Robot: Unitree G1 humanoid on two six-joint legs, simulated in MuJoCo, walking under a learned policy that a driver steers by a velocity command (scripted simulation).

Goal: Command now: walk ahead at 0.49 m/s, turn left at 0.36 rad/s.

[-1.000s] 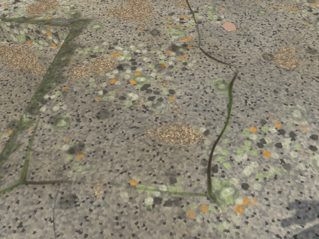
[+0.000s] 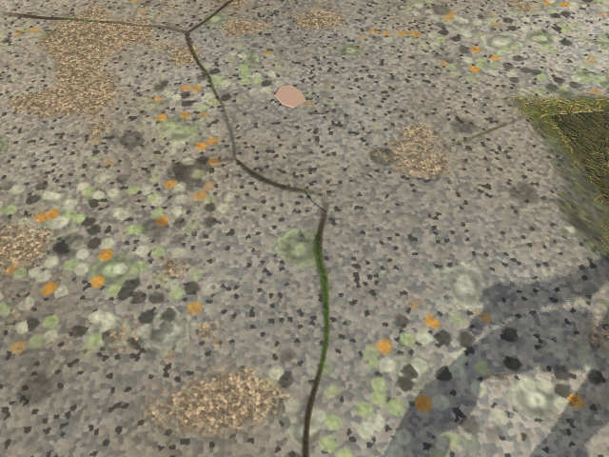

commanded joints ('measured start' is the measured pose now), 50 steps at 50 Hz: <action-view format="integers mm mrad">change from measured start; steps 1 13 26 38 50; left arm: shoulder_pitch -56 60 -24 -301 2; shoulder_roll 102 214 143 114 156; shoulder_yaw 30 63 16 -11 18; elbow -38 45 -63 -133 -93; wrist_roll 7 -30 2 -29 -12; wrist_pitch -39 25 -11 -17 14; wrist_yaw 6 38 26 -20 -1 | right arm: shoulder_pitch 59 -253 -37 109 -46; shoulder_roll -32 -26 -98 -142 -108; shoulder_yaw -13 3 -37 -37 -12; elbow -46 -206 -192 -73 -185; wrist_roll -5 -13 -27 -26 -52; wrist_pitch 18 1 -28 -24 -76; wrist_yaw -7 67 18 2 9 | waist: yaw -34 52 14 -104 0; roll -112 -85 -23 26 -84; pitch -11 45 -103 13 -77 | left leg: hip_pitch -71 -117 412 591 -94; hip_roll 47 -28 72 123 -21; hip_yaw -61 114 -259 -111 -35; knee -37 -524 -926 -908 -50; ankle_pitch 109 184 409 333 -32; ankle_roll -16 68 312 204 2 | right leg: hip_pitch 11 323 -405 -456 105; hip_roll -282 -330 -153 -99 -215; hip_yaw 156 -64 190 147 558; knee -256 -127 708 169 -137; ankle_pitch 170 492 -118 200 77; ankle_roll -146 -81 101 31 -218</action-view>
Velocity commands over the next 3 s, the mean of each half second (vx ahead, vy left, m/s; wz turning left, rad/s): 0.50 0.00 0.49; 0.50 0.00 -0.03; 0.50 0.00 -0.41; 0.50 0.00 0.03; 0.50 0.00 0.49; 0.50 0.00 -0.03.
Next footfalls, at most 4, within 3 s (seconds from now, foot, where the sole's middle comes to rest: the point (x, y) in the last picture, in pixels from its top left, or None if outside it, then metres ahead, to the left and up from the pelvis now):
0.34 left None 0.34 0.16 -0.78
0.86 right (304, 362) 0.69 0.06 -0.78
1.34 left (216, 278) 0.94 0.29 -0.78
1.84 right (316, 205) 1.19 0.02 -0.78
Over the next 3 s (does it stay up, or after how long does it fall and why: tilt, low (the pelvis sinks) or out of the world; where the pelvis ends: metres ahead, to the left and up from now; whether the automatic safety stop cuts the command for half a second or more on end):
stays up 1.68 0.24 -0.02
